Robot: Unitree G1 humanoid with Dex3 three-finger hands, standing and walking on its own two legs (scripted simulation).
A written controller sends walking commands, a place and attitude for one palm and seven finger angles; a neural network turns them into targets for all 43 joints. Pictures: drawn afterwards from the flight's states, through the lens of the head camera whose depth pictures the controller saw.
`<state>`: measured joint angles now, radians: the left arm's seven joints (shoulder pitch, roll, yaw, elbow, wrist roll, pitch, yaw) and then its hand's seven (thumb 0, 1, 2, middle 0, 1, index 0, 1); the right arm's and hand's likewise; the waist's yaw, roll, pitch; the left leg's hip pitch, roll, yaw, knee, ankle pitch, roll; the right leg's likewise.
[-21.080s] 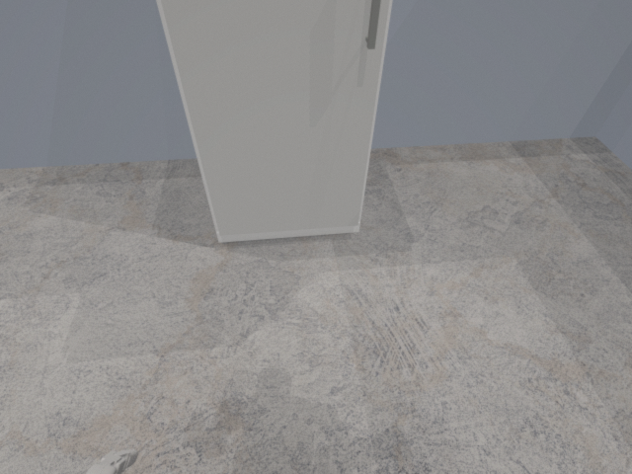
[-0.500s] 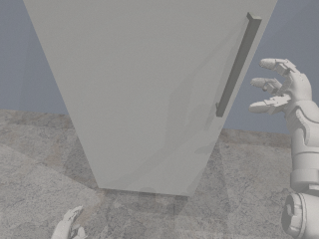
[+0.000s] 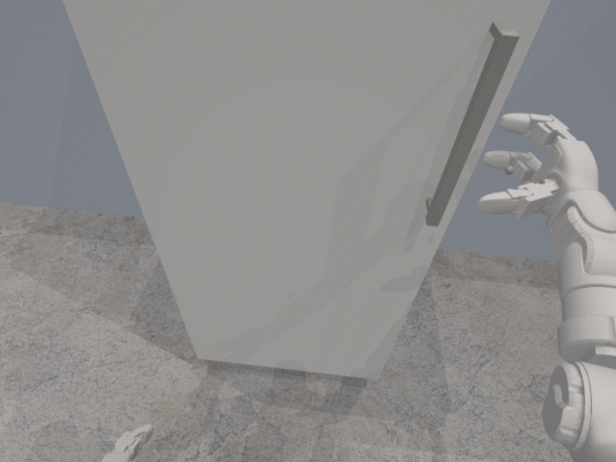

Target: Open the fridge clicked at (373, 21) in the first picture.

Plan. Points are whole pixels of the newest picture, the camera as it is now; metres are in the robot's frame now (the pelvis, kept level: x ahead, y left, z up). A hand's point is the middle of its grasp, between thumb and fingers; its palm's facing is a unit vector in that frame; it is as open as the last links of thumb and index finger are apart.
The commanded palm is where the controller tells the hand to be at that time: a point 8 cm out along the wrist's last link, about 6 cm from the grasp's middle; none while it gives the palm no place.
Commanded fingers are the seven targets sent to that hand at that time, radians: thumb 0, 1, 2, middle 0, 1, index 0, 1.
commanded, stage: feel for the door with the fingertips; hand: right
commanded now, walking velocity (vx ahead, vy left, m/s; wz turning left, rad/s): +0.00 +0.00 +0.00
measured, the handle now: (459, 139) +0.50 -0.16 +0.20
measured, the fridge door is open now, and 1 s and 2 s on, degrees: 0 0 0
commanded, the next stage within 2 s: slide the fingers in behind the handle in 0.58 s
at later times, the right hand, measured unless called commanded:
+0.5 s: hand (487, 157) +0.45 -0.18 +0.21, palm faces +0.06 +1.00 +0.00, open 13.9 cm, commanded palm +0.43 -0.23 +0.21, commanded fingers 0.00 0.50 -0.30 0.30 1.20 0.30 1.20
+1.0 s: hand (487, 156) +0.45 -0.18 +0.21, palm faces +0.04 +1.00 +0.01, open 13.9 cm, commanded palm +0.42 -0.23 +0.21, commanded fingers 0.00 0.50 -0.30 0.30 1.20 0.30 1.20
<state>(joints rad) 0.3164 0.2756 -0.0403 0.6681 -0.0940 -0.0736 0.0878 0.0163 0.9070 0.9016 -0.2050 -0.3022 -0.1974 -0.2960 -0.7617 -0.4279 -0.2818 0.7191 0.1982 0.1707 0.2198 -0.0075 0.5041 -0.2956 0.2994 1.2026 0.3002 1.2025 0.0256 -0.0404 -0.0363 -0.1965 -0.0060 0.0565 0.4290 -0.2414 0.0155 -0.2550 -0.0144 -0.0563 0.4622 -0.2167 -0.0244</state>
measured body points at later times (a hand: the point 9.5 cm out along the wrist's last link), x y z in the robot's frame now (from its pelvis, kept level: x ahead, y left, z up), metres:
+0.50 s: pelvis +0.01 +0.00 +0.00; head +0.01 +0.01 +0.45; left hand +0.12 +0.26 -0.11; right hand +0.44 -0.23 +0.21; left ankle -0.01 +0.11 -0.74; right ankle +0.02 -0.10 -0.74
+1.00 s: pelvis +0.00 +0.00 +0.00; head +0.01 +0.01 +0.45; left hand +0.10 +0.26 -0.11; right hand +0.44 -0.23 +0.21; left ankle -0.01 +0.11 -0.74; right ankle +0.02 -0.10 -0.74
